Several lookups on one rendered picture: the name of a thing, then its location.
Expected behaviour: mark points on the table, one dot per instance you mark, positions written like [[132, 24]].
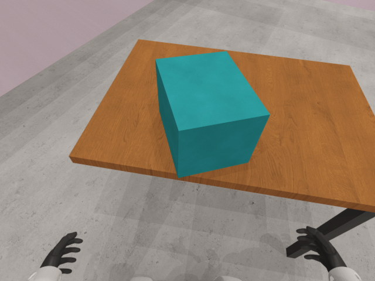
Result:
[[318, 144]]

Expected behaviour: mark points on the robot left forearm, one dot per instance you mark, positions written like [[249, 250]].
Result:
[[46, 273]]

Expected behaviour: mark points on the robot left hand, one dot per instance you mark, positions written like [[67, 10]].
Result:
[[54, 258]]

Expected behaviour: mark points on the carton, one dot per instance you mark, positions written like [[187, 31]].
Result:
[[211, 116]]

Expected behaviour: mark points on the robot right hand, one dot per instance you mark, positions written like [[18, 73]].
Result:
[[329, 256]]

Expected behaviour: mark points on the robot right forearm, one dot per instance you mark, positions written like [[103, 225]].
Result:
[[343, 274]]

